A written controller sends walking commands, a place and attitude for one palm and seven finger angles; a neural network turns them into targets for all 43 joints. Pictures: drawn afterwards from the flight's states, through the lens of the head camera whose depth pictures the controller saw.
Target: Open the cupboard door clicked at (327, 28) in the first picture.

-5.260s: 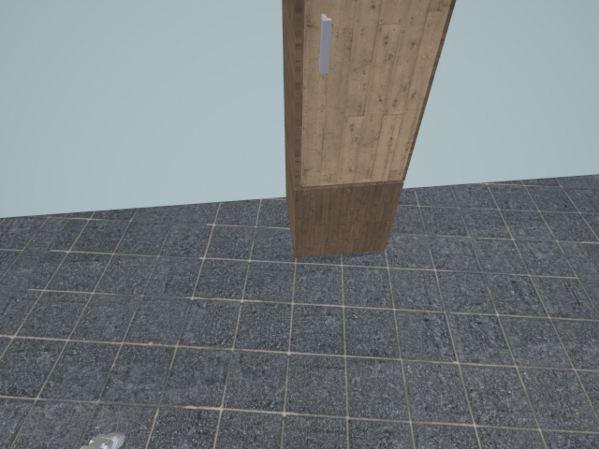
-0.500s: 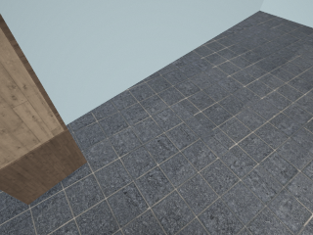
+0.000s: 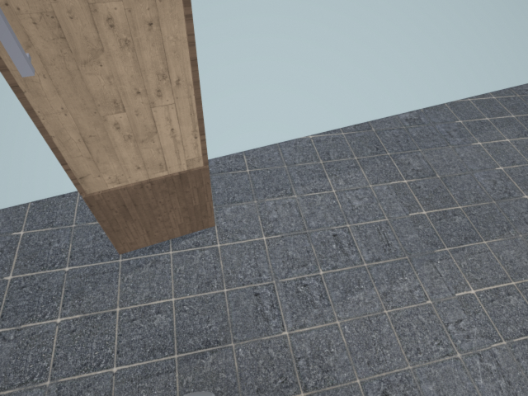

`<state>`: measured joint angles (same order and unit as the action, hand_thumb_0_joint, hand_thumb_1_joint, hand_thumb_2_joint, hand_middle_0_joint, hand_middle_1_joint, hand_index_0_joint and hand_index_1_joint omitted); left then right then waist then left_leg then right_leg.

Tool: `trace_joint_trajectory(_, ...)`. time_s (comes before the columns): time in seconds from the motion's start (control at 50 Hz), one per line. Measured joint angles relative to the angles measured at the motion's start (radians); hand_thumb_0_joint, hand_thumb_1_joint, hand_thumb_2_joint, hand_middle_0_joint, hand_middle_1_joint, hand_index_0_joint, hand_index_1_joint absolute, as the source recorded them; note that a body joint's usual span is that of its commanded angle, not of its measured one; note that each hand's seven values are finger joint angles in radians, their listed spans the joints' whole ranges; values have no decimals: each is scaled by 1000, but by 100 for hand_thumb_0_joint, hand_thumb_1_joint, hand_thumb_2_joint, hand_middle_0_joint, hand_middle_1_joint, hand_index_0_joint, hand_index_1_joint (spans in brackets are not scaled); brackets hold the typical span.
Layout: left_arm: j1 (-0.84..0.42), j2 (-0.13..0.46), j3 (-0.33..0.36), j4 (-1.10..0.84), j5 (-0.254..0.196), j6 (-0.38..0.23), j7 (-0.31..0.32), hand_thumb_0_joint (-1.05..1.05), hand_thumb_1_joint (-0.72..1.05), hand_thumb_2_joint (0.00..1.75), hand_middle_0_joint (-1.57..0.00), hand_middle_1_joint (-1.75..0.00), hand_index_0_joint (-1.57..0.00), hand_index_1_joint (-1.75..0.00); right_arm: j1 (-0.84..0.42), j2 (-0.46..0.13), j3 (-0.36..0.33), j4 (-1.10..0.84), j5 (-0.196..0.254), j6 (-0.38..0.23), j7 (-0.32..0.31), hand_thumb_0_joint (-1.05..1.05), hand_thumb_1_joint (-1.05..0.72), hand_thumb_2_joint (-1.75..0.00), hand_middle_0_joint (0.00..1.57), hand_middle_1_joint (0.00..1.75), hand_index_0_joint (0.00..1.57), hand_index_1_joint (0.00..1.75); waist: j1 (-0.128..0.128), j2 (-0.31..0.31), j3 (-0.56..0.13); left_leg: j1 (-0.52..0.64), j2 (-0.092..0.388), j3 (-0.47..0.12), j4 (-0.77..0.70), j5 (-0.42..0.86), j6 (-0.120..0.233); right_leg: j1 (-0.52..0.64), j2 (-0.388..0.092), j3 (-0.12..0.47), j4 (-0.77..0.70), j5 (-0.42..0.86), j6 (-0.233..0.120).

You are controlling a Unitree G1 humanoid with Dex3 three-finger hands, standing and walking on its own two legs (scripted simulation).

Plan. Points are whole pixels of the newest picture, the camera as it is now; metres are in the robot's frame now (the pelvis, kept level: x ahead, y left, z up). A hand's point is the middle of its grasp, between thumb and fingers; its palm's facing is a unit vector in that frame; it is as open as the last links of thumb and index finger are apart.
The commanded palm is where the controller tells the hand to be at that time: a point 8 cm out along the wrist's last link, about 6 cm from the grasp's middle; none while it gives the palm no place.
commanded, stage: turn to face it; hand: left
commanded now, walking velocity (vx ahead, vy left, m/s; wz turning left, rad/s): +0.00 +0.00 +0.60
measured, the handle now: (11, 36) +0.64 +0.51 +0.15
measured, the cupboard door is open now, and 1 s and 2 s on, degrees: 0 0 0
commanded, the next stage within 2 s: take the last steps up to it in 0.60 s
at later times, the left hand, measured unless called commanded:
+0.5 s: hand out of the picture +0.06 +0.19 -0.12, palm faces +0.25 -0.92 -0.30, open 7.4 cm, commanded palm none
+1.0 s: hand out of the picture -0.14 +0.17 -0.17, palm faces +0.45 -0.87 -0.18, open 7.4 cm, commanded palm none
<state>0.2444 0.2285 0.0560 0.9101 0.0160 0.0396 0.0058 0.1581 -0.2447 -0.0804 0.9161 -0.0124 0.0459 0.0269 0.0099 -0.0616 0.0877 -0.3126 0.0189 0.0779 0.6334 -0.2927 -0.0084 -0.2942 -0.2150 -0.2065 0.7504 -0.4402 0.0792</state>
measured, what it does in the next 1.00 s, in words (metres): steps on the spot, turning left: right foot, then left foot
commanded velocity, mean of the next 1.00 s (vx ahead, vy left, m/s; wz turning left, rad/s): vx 0.10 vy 0.00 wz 0.29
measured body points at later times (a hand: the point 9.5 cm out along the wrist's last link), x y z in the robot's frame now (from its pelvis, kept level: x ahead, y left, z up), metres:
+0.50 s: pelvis -0.01 -0.03 +0.01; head +0.02 -0.06 +0.46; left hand +0.05 +0.24 -0.10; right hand +0.11 -0.26 -0.15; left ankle -0.01 +0.10 -0.69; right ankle +0.01 -0.13 -0.72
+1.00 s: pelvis -0.02 +0.02 +0.02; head -0.04 +0.04 +0.46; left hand -0.16 +0.22 -0.15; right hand +0.14 -0.17 -0.12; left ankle -0.08 +0.09 -0.72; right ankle +0.02 -0.11 -0.67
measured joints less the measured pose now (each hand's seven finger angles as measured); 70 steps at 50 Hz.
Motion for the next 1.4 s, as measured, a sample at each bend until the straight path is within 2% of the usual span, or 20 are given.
trace_joint_trajectory(0.04,-8,24,11,13,0,24,5,0,90,90,-20,-30,-21,-30,-12,15,10,-8,0,-17,-4,1,-91,-90,20,30,20,30,4,-8,6,-7,-4,-8,14,-26,31,-78,38,77,182,-94,3)
trace_joint_trajectory(0.08,-21,37,21,25,-1,36,5,1,91,90,-20,-30,-20,-30,-9,25,16,-14,-2,-25,-14,1,-91,-90,20,30,20,30,-3,2,-1,0,-4,-29,-16,-18,39,-136,72,114,304,-75,4)
trace_joint_trajectory(0.14,-45,47,28,18,-1,32,-1,1,91,90,-19,-30,-20,-30,-1,32,24,-13,-6,-24,-23,0,-91,-90,20,30,20,30,-10,21,-7,17,-17,-63,-80,27,40,-179,100,150,355,-1,8)
trace_joint_trajectory(0.3,-105,35,20,-24,-5,18,4,1,91,90,-19,-30,-20,-30,27,37,26,0,-9,-13,-24,0,-91,-90,21,30,20,30,-29,60,-24,26,-63,-141,-148,86,40,-138,147,201,180,15,12)
trace_joint_trajectory(0.4,-118,6,3,-46,-12,1,9,0,91,90,-19,-30,-20,-30,44,26,18,8,-11,1,-22,1,-91,-90,21,30,20,30,-42,93,-33,-1,-82,-184,-110,80,16,-29,187,193,-61,61,-5)
trace_joint_trajectory(0.42,-112,2,-2,-51,-12,-6,9,0,91,90,-19,-30,-20,-30,49,24,15,9,-8,3,-21,1,-91,-90,21,30,20,30,-41,94,-38,-13,-89,-190,-90,72,8,8,189,188,-145,110,-10)
trace_joint_trajectory(0.44,-110,-11,-5,-50,-9,-15,11,0,91,90,-19,-30,-20,-30,51,15,11,12,-4,6,-20,1,-91,-90,21,30,20,30,-39,116,-38,-28,-83,-201,-56,57,3,23,200,174,-174,134,-43)
trace_joint_trajectory(0.46,-105,-23,-12,-49,-4,-21,11,0,91,90,-19,-30,-20,-30,53,8,5,16,-1,10,-21,1,-91,-90,21,30,20,30,-41,132,-36,-51,-83,-205,12,-22,-5,27,204,158,-168,135,-72)
trace_joint_trajectory(0.5,-84,-40,-24,-49,0,-24,11,0,91,90,-20,-30,-20,-30,65,0,-3,23,-4,21,-21,1,-91,-90,21,30,20,30,-42,135,-44,-113,-93,-179,211,-141,-14,40,185,134,-167,124,-102)
trace_joint_trajectory(0.56,-48,-57,-28,-36,-1,-23,13,0,91,90,-20,-30,-20,-30,71,-9,-10,40,-8,31,-14,1,-91,-90,20,30,20,30,-35,126,-52,-170,-71,-139,442,-118,-28,75,164,113,-211,138,-107)
trace_joint_trajectory(0.62,-21,-67,-31,-15,-1,-27,13,0,90,90,-20,-30,-20,-30,74,-13,-11,50,-8,30,-12,1,-91,-90,20,30,20,30,-34,117,-49,-177,-32,-126,511,-75,-46,97,151,87,-243,154,-107)
trace_joint_trajectory(0.72,18,-73,-33,15,6,-35,11,0,90,90,-20,-30,-21,-30,62,-11,-3,76,-4,38,-17,1,-91,-90,20,30,20,30,-13,93,-36,-119,10,-108,402,-108,-63,105,130,49,-253,159,-103)
trace_joint_trajectory(0.8,55,-63,-28,51,14,-41,7,0,91,90,-20,-30,-21,-30,36,1,9,87,-2,32,-18,1,-91,-90,20,30,20,30,16,73,-31,-45,19,-69,234,-145,-53,100,116,29,-249,159,-89)
trace_joint_trajectory(0.86,90,-44,-19,87,15,-41,2,0,91,90,-20,-30,-21,-30,25,19,21,83,-3,10,-13,1,-92,-90,20,30,20,30,36,51,-44,30,16,-27,76,-134,-32,94,105,16,-236,151,-70)
trace_joint_trajectory(0.9,121,-29,-13,111,9,-34,-1,0,90,90,-20,-30,-21,-30,30,29,31,74,-4,-19,-13,1,-91,-90,20,30,20,30,39,44,-63,100,13,-11,-80,-66,-5,76,101,8,-190,123,-56)
trace_joint_trajectory(0.96,143,-8,-6,157,8,-6,-3,1,91,90,-20,-30,-20,-30,38,65,44,74,-9,-51,-21,1,-91,-90,20,30,20,30,44,14,-70,125,0,11,-75,-44,37,-1,111,76,24,-26,-61)
trace_joint_trajectory(1.04,136,-5,-4,188,15,0,-19,1,91,90,-19,-30,-20,-30,96,89,51,88,-6,-75,-48,0,-93,-90,20,30,20,30,19,22,-85,211,-7,11,-185,-24,48,-121,127,120,255,60,-65)
trace_joint_trajectory(1.16,69,-16,-4,166,10,-21,-27,1,91,90,-19,-30,-20,-30,195,100,60,152,2,-95,-56,0,-94,-90,21,30,20,30,8,22,-72,312,-34,8,-324,14,57,-243,114,156,320,206,-43)
trace_joint_trajectory(1.28,-11,-34,-4,148,5,-17,-31,1,91,90,-19,-30,-20,-30,284,124,60,208,-3,-100,-62,0,-92,-90,20,30,20,30,-25,28,-59,379,-40,19,-363,-22,44,-274,108,138,203,239,-43)
trace_joint_trajectory(1.4,-104,-56,-9,114,0,-37,-36,1,91,90,-19,-30,-20,-30,341,129,58,250,-14,-98,-61,0,-91,-90,20,30,20,30,-75,64,-28,417,-4,24,-305,-124,1,-189,143,102,-59,198,-93)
